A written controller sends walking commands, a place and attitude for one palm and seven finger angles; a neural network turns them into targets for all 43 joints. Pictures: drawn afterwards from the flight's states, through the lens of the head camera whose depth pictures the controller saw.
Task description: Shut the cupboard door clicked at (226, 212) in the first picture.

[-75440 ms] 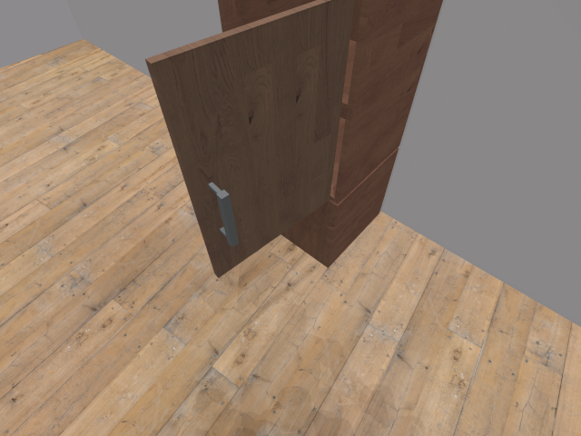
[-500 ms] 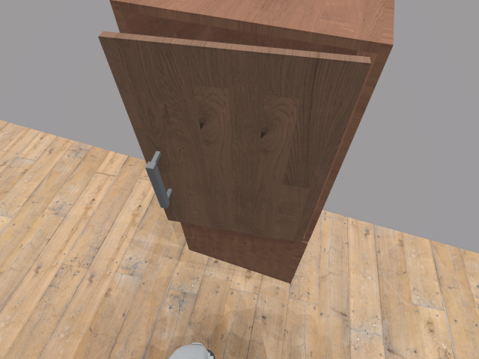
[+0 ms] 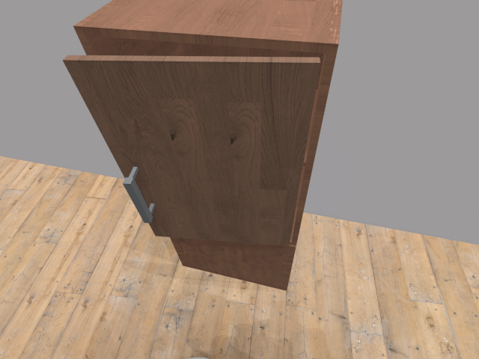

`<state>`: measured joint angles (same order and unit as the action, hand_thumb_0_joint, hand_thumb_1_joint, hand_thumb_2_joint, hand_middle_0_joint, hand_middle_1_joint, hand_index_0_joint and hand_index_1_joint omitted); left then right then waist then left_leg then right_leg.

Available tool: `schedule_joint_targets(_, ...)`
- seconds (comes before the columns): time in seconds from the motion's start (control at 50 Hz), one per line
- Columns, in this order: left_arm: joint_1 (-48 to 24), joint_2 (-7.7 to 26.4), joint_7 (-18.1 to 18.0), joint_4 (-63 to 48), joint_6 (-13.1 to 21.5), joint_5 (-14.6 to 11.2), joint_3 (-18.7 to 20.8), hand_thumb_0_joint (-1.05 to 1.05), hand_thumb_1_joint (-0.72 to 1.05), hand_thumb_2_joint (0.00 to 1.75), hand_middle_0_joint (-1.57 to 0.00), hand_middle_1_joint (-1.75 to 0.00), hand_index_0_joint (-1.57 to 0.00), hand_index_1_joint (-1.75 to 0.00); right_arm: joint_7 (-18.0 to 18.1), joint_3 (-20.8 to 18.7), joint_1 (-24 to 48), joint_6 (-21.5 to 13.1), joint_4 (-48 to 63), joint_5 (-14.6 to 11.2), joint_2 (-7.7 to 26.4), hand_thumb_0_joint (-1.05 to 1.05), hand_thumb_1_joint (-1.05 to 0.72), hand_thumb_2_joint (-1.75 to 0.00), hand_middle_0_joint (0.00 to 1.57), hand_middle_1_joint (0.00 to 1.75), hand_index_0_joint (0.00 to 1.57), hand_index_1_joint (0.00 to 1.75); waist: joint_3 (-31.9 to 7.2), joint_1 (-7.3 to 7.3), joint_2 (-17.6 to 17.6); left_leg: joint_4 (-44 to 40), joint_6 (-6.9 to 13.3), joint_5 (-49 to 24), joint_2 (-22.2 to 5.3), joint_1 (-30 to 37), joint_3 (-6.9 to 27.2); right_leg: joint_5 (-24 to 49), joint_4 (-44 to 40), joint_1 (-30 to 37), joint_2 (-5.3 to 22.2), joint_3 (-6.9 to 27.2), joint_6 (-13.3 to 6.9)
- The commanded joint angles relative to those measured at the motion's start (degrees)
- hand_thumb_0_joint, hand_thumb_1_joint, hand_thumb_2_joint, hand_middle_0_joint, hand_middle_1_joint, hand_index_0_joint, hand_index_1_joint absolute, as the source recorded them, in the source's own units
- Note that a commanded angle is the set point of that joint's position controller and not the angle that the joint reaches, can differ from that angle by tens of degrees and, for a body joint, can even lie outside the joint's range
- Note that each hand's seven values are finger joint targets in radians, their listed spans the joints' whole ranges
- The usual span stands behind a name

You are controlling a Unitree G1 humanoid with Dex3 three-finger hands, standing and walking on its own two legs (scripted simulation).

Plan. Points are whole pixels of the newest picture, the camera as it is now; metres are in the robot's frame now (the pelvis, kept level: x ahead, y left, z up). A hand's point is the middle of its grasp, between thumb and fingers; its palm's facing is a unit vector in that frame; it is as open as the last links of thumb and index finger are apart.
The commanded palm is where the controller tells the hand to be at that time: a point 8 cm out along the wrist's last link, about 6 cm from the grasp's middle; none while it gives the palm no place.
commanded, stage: come to a stop and stand still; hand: left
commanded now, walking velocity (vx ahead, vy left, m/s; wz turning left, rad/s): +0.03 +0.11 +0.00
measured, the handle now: (141, 196) +0.49 +0.29 -0.09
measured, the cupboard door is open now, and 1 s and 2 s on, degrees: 9 9 9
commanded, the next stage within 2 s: look again from close up in 0.30 s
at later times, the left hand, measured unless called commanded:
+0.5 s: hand out of the picture +0.01 +0.20 -0.16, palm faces -0.01 -0.97 -0.23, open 7.4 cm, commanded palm none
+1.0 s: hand out of the picture +0.03 +0.20 -0.16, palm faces +0.00 -0.97 -0.22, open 7.3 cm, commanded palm +0.11 +0.24 -0.07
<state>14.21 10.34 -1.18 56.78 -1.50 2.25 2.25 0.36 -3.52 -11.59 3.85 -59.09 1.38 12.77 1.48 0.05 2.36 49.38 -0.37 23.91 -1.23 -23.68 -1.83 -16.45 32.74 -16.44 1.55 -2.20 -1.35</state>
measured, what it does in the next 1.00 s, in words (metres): steps on the spot: left foot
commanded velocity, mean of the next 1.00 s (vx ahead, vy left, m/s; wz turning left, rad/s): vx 0.00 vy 0.00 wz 0.00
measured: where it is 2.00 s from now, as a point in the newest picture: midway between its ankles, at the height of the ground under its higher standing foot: outside the picture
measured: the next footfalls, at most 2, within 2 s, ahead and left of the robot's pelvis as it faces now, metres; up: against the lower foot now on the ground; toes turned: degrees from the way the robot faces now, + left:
left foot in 0.10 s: +0.01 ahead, +0.13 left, +0.00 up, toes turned +1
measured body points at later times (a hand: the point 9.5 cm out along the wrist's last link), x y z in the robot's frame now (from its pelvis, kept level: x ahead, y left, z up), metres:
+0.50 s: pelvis +0.00 +0.03 +0.00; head +0.01 +0.00 +0.45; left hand +0.01 +0.26 -0.15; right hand +0.00 -0.18 -0.17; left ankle -0.03 +0.13 -0.73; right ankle +0.01 -0.11 -0.73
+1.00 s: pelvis +0.02 +0.02 +0.01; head +0.04 +0.00 +0.45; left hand +0.03 +0.25 -0.15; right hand +0.02 -0.20 -0.16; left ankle -0.03 +0.13 -0.73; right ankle +0.01 -0.11 -0.73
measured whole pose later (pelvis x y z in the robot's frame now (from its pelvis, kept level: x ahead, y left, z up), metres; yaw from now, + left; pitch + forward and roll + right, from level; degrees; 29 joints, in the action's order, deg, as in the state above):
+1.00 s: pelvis +0.02 +0.02 +0.01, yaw +0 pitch -1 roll +1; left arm 13.9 8.5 -1.9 64.8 0.6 0.8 -0.8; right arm 2.0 0.9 -15.3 -1.8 -63.7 1.0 9.4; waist 3.2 -0.1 1.5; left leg 23.8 1.0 17.1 1.0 -6.2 -3.1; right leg -15.5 28.1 -12.0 2.5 -1.4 0.7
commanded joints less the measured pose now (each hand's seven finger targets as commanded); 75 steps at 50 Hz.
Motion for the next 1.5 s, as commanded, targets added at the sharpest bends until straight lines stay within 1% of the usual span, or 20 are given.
schedule_joint_targets(0.0, 0.93, 8.81, -0.38, -1.77, 2.02, -0.62, 1.89, 0.00, 0.90, 0.90, -0.20, -0.30, -0.20, -0.30, 0.03, 0.98, -2.93, -2.60, 1.61, -0.49, 0.31, 0.00, -0.90, -0.90, 0.20, 0.30, 0.20, 0.30, 0.37, -0.92, -10.35, -14.20, -0.35, -0.83, -0.33, 5.19, 0.22, 6.18, -15.56, 3.77, 12.36, 12.86, -7.39)
schedule_joint_targets(0.08, 1.78, 5.02, -0.54, 0.77, 2.19, -1.86, 0.82, 0.00, 0.90, 0.90, -0.20, -0.30, -0.20, -0.30, 1.07, 2.09, -6.24, -4.64, -1.65, -0.25, 2.31, 0.00, -0.90, -0.90, 0.20, 0.30, 0.20, 0.30, -3.28, -1.68, -1.30, -28.11, 1.81, -25.40, -5.84, 14.54, 5.83, 13.67, -9.34, 6.58, 5.06, 5.50, -1.03)
schedule_joint_targets(0.16, 0.28, 4.82, -0.66, 3.19, 1.54, -1.86, 0.67, 0.00, 0.90, 0.90, -0.20, -0.30, -0.20, -0.30, 1.83, 2.73, -6.85, -4.87, -4.20, -0.49, 1.29, 0.00, -0.90, -0.90, 0.20, 0.30, 0.20, 0.30, -3.06, -1.53, 3.94, -29.63, 1.10, -27.92, -5.26, 12.80, 4.78, 15.48, -8.97, 11.74, 4.14, 3.43, -0.83)
schedule_joint_targets(0.24, 0.73, 4.42, -0.58, 4.87, 1.52, -1.79, 0.20, 0.00, 0.90, 0.90, -0.20, -0.30, -0.20, -0.30, 1.93, 2.73, -7.68, -4.56, -4.64, -0.64, 0.68, 0.00, -0.90, -0.90, 0.20, 0.30, 0.20, 0.30, 1.03, -1.30, -1.18, -31.64, 0.98, -19.63, -4.55, 11.83, 4.60, 12.02, -12.19, 10.53, 4.05, 3.61, -0.76)
schedule_joint_targets(0.26, 8.32, 5.55, -3.29, 7.35, 3.64, -1.54, -0.76, 0.00, 0.90, 0.90, -0.20, -0.30, -0.20, -0.30, 1.21, 2.49, -0.86, -6.16, -0.41, -1.20, 2.64, 0.00, -0.90, -0.90, 0.20, 0.30, 0.20, 0.30, 1.18, -3.88, 0.34, -17.84, -0.43, -19.20, -4.51, 10.29, 0.57, 36.28, -9.93, 8.35, 9.00, 7.61, -0.47)
schedule_joint_targets(0.28, 4.58, 8.86, -2.57, 4.23, 4.25, -1.73, -0.59, 0.00, 0.90, 0.90, -0.20, -0.30, -0.20, -0.30, 1.02, 2.61, -6.54, -5.04, 1.07, -0.90, -0.42, 0.00, -0.90, -0.90, 0.20, 0.30, 0.20, 0.30, -2.28, 0.71, 0.38, -19.32, -0.10, -4.25, -1.87, 9.70, 1.78, 19.58, -12.00, 7.52, 12.11, 11.63, -2.95)
schedule_joint_targets(0.32, 0.68, 6.87, -1.61, 2.33, 3.76, -1.43, -1.02, 0.00, 0.90, 0.90, -0.20, -0.30, -0.20, -0.30, 0.56, 2.89, -11.23, -5.10, 0.50, -0.44, -0.54, 0.00, -0.90, -0.90, 0.20, 0.30, 0.20, 0.30, 0.04, 2.03, 0.94, -23.71, 0.80, -7.09, -2.87, 10.70, 3.57, -3.74, -10.92, 0.14, 7.02, 7.46, -3.31)
schedule_joint_targets(0.38, 2.04, 4.53, -1.02, 2.75, 3.23, -1.52, -1.73, 0.00, 0.90, 0.90, -0.20, -0.30, -0.20, -0.30, 0.81, 3.37, -10.16, -6.04, 1.76, -0.48, 0.63, 0.00, -0.90, -0.90, 0.20, 0.30, 0.20, 0.30, 2.15, 0.15, 0.78, -28.43, 2.83, -11.73, -5.20, 6.24, 6.67, 1.66, -6.62, 3.90, 3.06, 3.81, -1.32)
schedule_joint_targets(0.96, 2.85, 4.58, -0.95, 6.23, 2.90, -1.63, -1.66, 0.00, 0.90, 0.90, -0.20, -0.30, -0.20, -0.30, 1.80, 3.55, -7.71, -6.25, -3.50, -0.65, 1.50, 0.00, -0.90, -0.90, 0.20, 0.30, 0.20, 0.30, 1.75, -0.38, -1.55, -29.43, 2.46, -22.89, -4.26, 14.53, 3.68, 15.53, -7.61, 6.97, 4.89, 4.30, -0.76)
schedule_joint_targets(0.98, 8.31, 5.83, -3.29, 8.16, 3.78, -1.30, -1.30, 0.00, 0.90, 0.90, -0.20, -0.30, -0.20, -0.30, 1.15, 2.60, -2.95, -6.16, -0.04, -1.57, 4.07, 0.00, -0.90, -0.90, 0.20, 0.30, 0.20, 0.30, -0.23, -2.28, -13.06, -18.24, 0.98, -27.32, -6.25, 10.82, 2.30, 35.06, -7.18, 8.43, 7.13, 5.66, 0.58)
schedule_joint_targets(1.0, -43.76, 38.17, -3.19, -85.41, 20.30, -8.64, 20.58, 0.00, 0.90, 0.90, -0.20, -0.30, -0.20, -0.30, 7.61, -0.04, -8.07, -17.87, 14.97, -1.20, 16.18, 0.00, -0.90, -0.90, 0.20, 0.30, 0.20, 0.30, -24.37, 7.50, -4.15, -15.50, 2.44, -39.93, -2.65, 29.78, 0.23, 34.87, 3.10, 9.12, 1.18, 2.35, 1.25)
schedule_joint_targets(1.02, -1.51, 9.27, -3.16, -63.82, 14.59, -8.98, -0.39, 0.00, 0.90, 0.90, -0.22, -0.32, -0.22, -0.32, 7.73, 2.94, -3.15, -21.89, 15.49, -3.90, 8.24, 0.00, -0.90, -0.90, 0.20, 0.30, 0.20, 0.30, -29.61, 1.51, 16.85, -19.56, 1.77, -46.82, -0.88, 30.17, 1.80, 19.77, 6.71, 3.30, -2.04, -1.45, 0.52)
schedule_joint_targets(1.04, 10.89, -4.76, -2.81, -61.94, 6.84, -12.79, -4.96, 0.00, 0.90, 0.90, -0.24, -0.34, -0.24, -0.34, 6.20, 2.81, 0.62, -24.13, 16.79, -2.85, 6.12, 0.00, -0.90, -0.90, 0.20, 0.30, 0.20, 0.30, -22.10, -0.89, 18.26, -20.77, -0.70, -53.52, -1.56, 24.58, 2.16, 9.54, 4.11, 0.56, -1.25, -3.45, 0.42)
schedule_joint_targets(1.06, 4.03, -0.83, -3.74, -55.37, 7.52, -11.25, -1.98, 0.00, 0.90, 0.90, -0.25, -0.36, -0.25, -0.36, 4.64, 1.44, -2.74, -25.74, 14.81, -3.13, 6.53, 0.00, -0.90, -0.90, 0.20, 0.30, 0.20, 0.30, -8.09, 3.45, 4.50, -18.89, -1.02, -45.23, -1.82, 15.29, 4.84, 9.61, 2.43, -4.02, -0.47, -3.24, 0.86)
schedule_joint_targets(1.08, 3.02, -1.23, -2.31, -52.42, 9.78, -11.03, -0.06, 0.00, 0.90, 0.90, -0.27, -0.38, -0.27, -0.38, 3.54, -0.22, -2.45, -25.77, 17.14, -2.32, 7.86, 0.00, -0.90, -0.90, 0.20, 0.30, 0.20, 0.30, -0.54, 3.51, -1.15, -16.29, -1.00, -34.93, -0.33, 7.41, 5.06, 11.88, 0.74, -8.00, -0.54, -4.10, 0.83)
schedule_joint_targets(1.12, 15.42, -1.09, 2.74, -43.08, 17.58, -12.28, 4.52, 0.00, 0.90, 0.90, -0.31, -0.42, -0.31, -0.42, 2.21, -1.69, -0.66, -25.63, 21.23, -1.01, 7.77, 0.00, -0.90, -0.90, 0.20, 0.30, 0.20, 0.30, -2.44, 0.36, -16.29, -10.12, -0.11, -22.29, 1.60, -3.92, 3.68, 12.56, 5.75, -11.58, -0.28, -4.42, 0.98)
schedule_joint_targets(1.18, 23.75, -0.89, 14.36, -39.45, 32.03, -15.57, 8.49, 0.00, 0.90, 0.90, -0.36, -0.48, -0.36, -0.48, 0.20, -2.63, 1.73, -25.10, 26.75, -0.91, 6.64, 0.00, -0.90, -0.90, 0.20, 0.30, 0.20, 0.30, -8.90, -4.05, -16.69, -1.16, -1.26, -15.65, 4.07, -15.13, 1.05, 13.28, 15.76, -13.53, 0.57, -0.99, 0.37)
schedule_joint_targets(1.24, 18.52, 7.61, 25.06, -40.63, 43.58, -17.04, 14.58, 0.00, 0.90, 0.90, -0.42, -0.54, -0.42, -0.54, -0.83, -3.39, 2.91, -24.46, 31.21, -1.32, 7.40, 0.00, -0.90, -0.90, 0.20, 0.30, 0.20, 0.30, -14.01, -4.14, -8.90, 8.76, -0.89, -10.33, 4.34, -24.52, 0.75, 9.58, 22.36, -17.13, 2.26, 5.84, -0.49)
schedule_joint_targets(1.36, 3.03, 10.42, 25.81, -62.20, 38.48, -22.69, 13.76, 0.00, 0.90, 0.90, -0.53, -0.66, -0.53, -0.66, 1.49, -2.52, 4.60, -22.36, 40.60, -2.92, 7.80, 0.00, -0.90, -0.90, 0.20, 0.30, 0.20, 0.30, -20.58, -1.62, -3.05, 16.77, 1.52, 1.80, 3.41, -32.25, 0.36, -20.66, 20.64, -25.74, 1.15, 11.75, 0.15)
schedule_joint_targets(1.48, -0.58, 9.25, 23.07, -72.53, 37.19, -20.07, 7.66, 0.00, 0.90, 0.90, -0.64, -0.78, -0.64, -0.78, 3.85, -0.85, 1.66, -21.91, 38.72, -2.59, 8.42, 0.00, -0.90, -0.90, 0.20, 0.30, 0.20, 0.30, -21.94, 2.54, -0.69, 18.94, 2.47, 2.84, 1.66, -31.57, 3.09, -19.11, 24.62, -32.50, -1.17, 6.70, -0.05)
